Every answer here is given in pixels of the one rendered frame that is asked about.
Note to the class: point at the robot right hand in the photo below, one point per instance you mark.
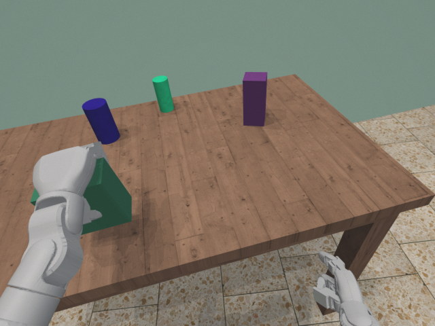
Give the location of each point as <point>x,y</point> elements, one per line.
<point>331,293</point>

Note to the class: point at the robot right forearm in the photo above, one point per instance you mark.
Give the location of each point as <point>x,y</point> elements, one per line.
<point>355,313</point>

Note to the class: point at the sponge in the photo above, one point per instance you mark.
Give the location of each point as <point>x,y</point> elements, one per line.
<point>105,193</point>

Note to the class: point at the robot left hand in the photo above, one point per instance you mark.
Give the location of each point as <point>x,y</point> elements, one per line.
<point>69,170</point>

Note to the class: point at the table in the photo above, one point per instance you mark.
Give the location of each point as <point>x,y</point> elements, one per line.
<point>208,191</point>

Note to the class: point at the robot left forearm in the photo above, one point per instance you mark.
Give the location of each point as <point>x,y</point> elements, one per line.
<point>53,257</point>

